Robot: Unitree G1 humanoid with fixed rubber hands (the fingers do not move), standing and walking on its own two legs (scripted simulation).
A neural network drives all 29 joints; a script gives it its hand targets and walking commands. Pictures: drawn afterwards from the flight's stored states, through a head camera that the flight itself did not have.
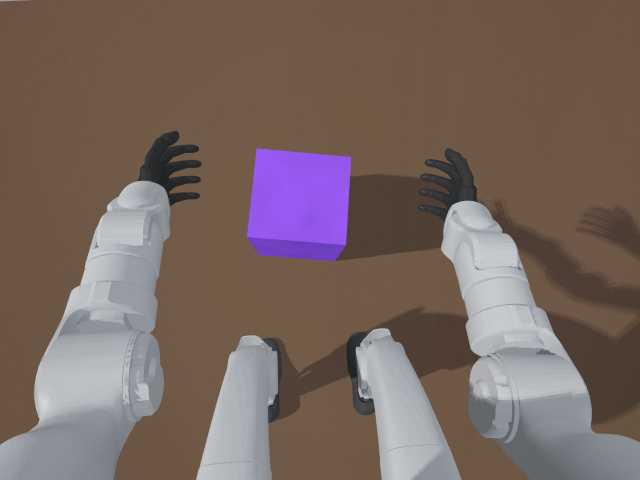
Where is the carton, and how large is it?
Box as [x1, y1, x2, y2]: [247, 149, 350, 260]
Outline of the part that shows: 257,149 247,237 258,254 334,260 345,245 350,157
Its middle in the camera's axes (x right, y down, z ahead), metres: -0.05 -0.08 +0.95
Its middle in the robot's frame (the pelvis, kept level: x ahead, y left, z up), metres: +0.54 +0.01 -0.54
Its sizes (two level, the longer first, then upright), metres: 0.210 0.200 0.250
